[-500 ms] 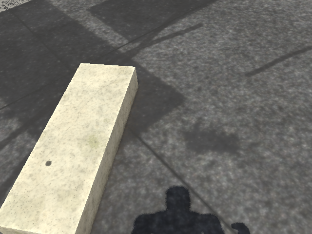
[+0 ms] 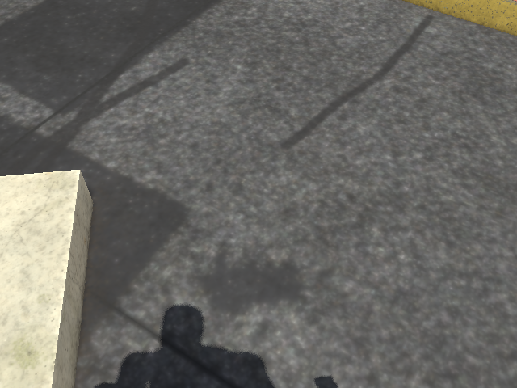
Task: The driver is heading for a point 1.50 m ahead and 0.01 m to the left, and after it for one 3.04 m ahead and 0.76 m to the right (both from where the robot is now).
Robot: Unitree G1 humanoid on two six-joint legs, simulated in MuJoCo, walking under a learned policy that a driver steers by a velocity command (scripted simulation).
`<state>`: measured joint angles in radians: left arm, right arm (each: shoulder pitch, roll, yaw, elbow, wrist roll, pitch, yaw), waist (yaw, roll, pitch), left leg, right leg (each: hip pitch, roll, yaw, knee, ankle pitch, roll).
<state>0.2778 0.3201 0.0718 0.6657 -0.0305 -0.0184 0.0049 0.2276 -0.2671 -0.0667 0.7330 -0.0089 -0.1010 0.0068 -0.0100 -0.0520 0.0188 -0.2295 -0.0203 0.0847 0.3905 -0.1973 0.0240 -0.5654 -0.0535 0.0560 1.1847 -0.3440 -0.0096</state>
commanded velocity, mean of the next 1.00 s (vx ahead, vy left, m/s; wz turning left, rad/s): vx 0.22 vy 0.00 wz -0.18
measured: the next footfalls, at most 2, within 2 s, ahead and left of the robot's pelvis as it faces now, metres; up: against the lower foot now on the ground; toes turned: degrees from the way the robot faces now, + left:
right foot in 0.30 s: +0.32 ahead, -0.18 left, +0.00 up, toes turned -9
left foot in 0.70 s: +0.41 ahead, +0.04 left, +0.00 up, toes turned -8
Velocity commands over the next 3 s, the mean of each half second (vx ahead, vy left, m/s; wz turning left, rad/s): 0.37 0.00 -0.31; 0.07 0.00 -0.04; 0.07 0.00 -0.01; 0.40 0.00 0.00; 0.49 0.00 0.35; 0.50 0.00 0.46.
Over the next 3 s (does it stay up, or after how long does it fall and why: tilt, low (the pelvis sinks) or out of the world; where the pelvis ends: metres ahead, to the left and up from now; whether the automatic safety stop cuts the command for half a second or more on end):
stays up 1.11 -0.06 0.00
